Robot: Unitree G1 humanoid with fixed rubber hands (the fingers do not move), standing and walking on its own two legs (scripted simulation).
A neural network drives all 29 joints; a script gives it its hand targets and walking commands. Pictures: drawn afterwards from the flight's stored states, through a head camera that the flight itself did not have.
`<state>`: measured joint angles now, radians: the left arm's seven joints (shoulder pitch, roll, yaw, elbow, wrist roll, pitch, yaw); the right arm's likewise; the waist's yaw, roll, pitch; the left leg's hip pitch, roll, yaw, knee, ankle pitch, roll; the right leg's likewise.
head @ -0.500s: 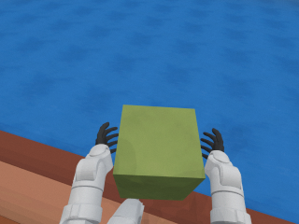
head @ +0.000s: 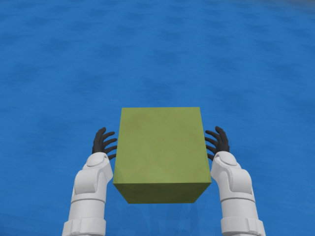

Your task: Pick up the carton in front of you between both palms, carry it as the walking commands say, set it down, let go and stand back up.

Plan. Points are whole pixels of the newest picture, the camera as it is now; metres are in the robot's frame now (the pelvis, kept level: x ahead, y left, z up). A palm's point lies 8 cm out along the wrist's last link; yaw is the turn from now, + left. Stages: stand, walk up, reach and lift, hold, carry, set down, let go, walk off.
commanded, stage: carry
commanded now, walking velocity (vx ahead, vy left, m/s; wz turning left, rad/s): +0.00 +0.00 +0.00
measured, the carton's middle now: (160, 159) +0.34 +0.00 +0.00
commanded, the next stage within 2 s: none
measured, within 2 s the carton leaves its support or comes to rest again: neither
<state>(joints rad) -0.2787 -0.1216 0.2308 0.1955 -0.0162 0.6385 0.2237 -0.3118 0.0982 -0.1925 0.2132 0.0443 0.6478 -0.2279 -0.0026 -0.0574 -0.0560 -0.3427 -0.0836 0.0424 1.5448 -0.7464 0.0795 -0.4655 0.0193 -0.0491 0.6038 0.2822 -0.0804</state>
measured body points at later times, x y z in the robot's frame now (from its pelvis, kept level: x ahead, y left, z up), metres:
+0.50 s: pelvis +0.41 -0.01 -0.20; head +0.45 -0.02 +0.25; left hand +0.75 +0.13 -0.16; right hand +0.74 -0.19 -0.16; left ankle +0.49 +0.04 -0.92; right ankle +0.28 -0.12 -0.76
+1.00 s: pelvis +0.56 -0.05 -0.19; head +0.56 -0.05 +0.26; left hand +0.88 +0.13 -0.11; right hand +0.90 -0.19 -0.11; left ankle +0.51 +0.05 -0.91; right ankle +0.56 -0.15 -0.91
